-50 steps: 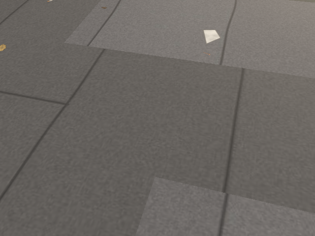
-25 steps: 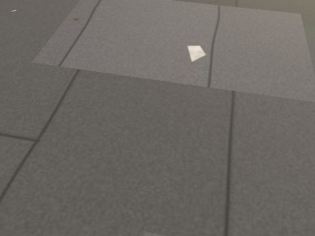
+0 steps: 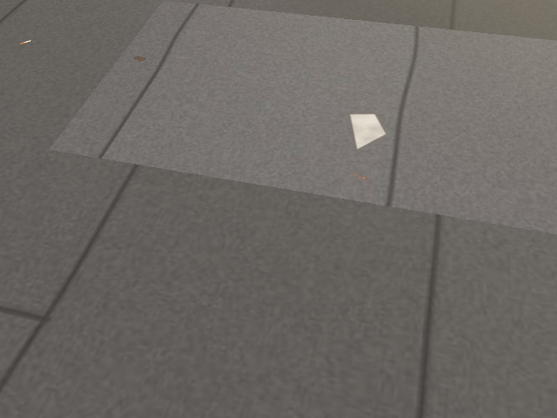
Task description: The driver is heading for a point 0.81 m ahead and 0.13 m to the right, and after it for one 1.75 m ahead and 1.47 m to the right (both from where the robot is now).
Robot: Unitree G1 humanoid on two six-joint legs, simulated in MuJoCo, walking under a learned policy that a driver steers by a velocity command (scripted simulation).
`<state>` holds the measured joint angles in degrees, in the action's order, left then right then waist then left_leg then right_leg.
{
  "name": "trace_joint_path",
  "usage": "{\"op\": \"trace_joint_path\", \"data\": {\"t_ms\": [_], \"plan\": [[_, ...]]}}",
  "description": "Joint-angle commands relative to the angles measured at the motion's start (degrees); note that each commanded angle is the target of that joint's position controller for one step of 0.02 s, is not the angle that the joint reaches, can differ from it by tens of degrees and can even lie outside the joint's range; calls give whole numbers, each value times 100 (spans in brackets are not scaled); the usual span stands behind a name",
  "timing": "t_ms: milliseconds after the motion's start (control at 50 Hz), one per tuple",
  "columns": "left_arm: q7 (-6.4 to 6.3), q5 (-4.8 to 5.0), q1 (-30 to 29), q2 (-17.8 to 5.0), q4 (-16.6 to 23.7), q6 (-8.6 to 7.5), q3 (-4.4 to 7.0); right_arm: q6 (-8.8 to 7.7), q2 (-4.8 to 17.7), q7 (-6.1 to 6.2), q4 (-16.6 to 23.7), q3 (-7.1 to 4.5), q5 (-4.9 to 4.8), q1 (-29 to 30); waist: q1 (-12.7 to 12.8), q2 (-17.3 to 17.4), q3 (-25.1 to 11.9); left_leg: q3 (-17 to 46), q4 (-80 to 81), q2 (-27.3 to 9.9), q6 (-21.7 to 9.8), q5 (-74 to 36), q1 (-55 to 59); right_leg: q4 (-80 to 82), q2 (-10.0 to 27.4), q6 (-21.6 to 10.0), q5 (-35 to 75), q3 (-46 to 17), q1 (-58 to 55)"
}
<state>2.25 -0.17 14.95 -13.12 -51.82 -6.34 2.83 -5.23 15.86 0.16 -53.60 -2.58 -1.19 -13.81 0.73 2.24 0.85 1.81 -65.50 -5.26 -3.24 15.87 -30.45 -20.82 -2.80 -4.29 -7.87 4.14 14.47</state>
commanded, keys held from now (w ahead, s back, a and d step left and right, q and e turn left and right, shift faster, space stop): w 0.44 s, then w+e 0.56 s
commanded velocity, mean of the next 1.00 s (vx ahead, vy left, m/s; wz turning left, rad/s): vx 0.50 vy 0.00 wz -0.21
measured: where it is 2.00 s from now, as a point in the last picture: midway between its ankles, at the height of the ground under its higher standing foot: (331, 300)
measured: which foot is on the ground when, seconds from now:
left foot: up 0.00-0.38, down 0.40-1.00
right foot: down 0.00-0.40, up 0.42-0.96, down 0.98-1.00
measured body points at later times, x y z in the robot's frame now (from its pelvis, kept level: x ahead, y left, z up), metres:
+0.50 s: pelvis +0.28 +0.07 -0.01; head +0.31 +0.08 +0.43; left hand +0.28 +0.33 -0.16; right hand +0.42 -0.19 -0.12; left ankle +0.35 +0.15 -0.74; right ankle +0.13 -0.08 -0.65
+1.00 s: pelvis +0.55 +0.01 -0.03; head +0.58 +0.00 +0.42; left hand +0.79 +0.20 -0.13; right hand +0.48 -0.25 -0.17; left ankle +0.37 +0.16 -0.72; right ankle +0.64 -0.09 -0.75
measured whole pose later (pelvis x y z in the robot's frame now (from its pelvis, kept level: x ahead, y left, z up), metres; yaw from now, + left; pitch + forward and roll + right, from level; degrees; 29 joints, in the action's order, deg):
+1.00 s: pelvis +0.55 +0.01 -0.03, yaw -14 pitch +2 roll +1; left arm 3.1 1.4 3.9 -13.3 -44.0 -3.0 4.4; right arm -2.8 14.4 1.7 -56.4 -3.9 -0.2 -18.9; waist -1.5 -0.4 2.0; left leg -14.9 -35.6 -4.9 1.3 26.8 1.9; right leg -35.4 -0.7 -6.9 -7.8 4.6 29.8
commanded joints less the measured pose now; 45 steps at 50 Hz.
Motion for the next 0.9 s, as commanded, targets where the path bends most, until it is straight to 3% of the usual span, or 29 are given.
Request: {"op": "trace_joint_path", "data": {"t_ms": [20,80,160,280,340,360,380,400,420,440,460,480,500,540,580,620,700,760,840,880,900], "plan": [[-50,-5,75,-706,172,-103,145,89,235,38,194,-104,39,-337,-220,-553,-146,175,342,-355,97,-555,-648,1295,1533,-926,1228,-1369,-531],[-153,4,377,-772,43,-38,160,91,231,37,411,-134,85,333,-69,-505,45,153,1212,-369,218,-1329,-1201,1414,1522,-878,1270,-1181,-769],[-224,49,671,-836,-81,14,157,34,115,-24,612,-99,66,1088,155,-556,213,-28,2470,-187,221,-2200,-1065,1497,1376,-704,1036,-842,-913],[-272,102,1133,-906,-375,138,200,-55,108,-202,952,-42,-7,1945,372,-581,498,-135,3376,2,75,-1839,-1183,1158,1716,-667,1117,-813,-1829],[-308,123,955,-1021,-382,204,254,-114,287,-275,960,-101,-16,1679,102,-718,286,-280,3608,205,-140,-1259,-481,663,1832,-529,2137,-788,-2057],[-311,120,821,-1070,-354,227,266,-125,429,-265,851,-178,-6,1249,-156,-800,-1,-455,3656,409,-240,-1166,235,183,1743,-451,3107,-688,-2008],[-308,103,717,-979,-322,257,229,-122,661,-231,560,-316,7,338,-594,-730,-521,-589,3721,595,-393,-1252,1459,-841,1444,-305,3713,-466,-1722],[-305,30,718,-816,-198,255,143,-113,1068,-173,307,-449,69,-758,-968,-267,-1335,338,3560,-227,-734,-1348,3291,-2524,1115,-98,2545,-234,-546],[-229,26,1455,-26,-179,129,-83,-80,1525,-177,156,-551,119,-1307,-647,1221,-2150,3106,4093,-1629,-1667,-277,5408,-4761,26,312,-975,-255,1875],[-203,136,1224,-409,-257,-23,-4,-79,1028,-185,172,-394,81,-1252,-774,1028,-2304,4026,4768,-1704,-1593,167,5403,-5565,67,215,-2414,-1142,2542],[-191,304,708,-809,-81,-96,107,-95,763,-172,250,-313,60,-739,-696,733,-1412,3098,4828,-1577,-1271,79,4638,-5773,376,99,-2088,-1160,2970],[-232,323,360,-846,7,-97,115,-102,574,-166,382,-247,77,-198,-503,235,-909,2267,4966,-1395,-1074,-379,3690,-5517,714,66,-1524,-995,2786],[-281,241,197,-792,17,-42,156,-127,377,-189,405,-194,123,145,-322,17,-521,1682,5190,-1172,-942,-740,2883,-5142,912,77,-1145,-945,2513],[-307,216,500,-553,-81,158,189,-183,183,-207,318,-151,200,294,-34,311,-340,957,5550,-883,-791,-962,2129,-4735,1119,69,-758,-1027,1870],[-319,229,546,-397,-93,284,196,-221,303,-165,185,-190,212,148,38,274,-144,497,5774,-838,-822,-1275,1890,-4565,1121,106,-494,-1053,1941],[-329,201,227,-436,26,334,232,-232,436,-90,106,-231,230,18,0,146,23,199,5875,-864,-818,-1572,2004,-4209,1095,159,1,-1194,2399],[-252,153,-297,-410,207,292,257,-194,478,30,45,-226,231,-113,-106,81,139,-400,5921,-797,-645,-1935,2375,-3136,948,220,1081,-1181,2776],[-151,125,-861,-296,415,278,194,-155,535,91,-7,-223,197,-284,-302,26,322,-791,5975,-802,-538,-2022,2594,-2371,905,206,1484,-785,2730],[-3,127,-1516,-188,808,280,113,-7,633,126,-151,-262,136,-702,-536,-58,553,-1049,5659,-1077,-527,-2516,3507,-1802,859,103,1074,-439,3123],[82,145,-1660,-204,1000,283,110,85,715,138,-145,-293,97,-704,-496,-3,561,-1184,5328,-1191,-485,-3185,3803,-1649,756,1,568,-189,3050],[119,152,-1597,-262,1065,286,135,121,787,152,-98,-312,82,-594,-382,89,467,-1299,5054,-1191,-424,-4023,3822,-1583,620,-92,291,-9,2730]]}}
Velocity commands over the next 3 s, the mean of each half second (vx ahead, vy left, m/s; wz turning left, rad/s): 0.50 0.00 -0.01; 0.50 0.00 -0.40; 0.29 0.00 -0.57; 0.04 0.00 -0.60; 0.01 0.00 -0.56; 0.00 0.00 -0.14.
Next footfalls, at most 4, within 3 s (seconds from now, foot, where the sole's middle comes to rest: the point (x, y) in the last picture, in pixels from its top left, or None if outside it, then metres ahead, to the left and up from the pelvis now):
0.40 left None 0.39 0.16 -0.78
0.98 right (346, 345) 0.67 -0.10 -0.78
1.44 left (314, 253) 0.96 -0.03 -0.78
1.88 right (373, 325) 0.73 -0.18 -0.78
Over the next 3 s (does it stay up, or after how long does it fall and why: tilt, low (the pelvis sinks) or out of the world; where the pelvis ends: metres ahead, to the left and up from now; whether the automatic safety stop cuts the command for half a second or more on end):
stays up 0.75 -0.09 -0.01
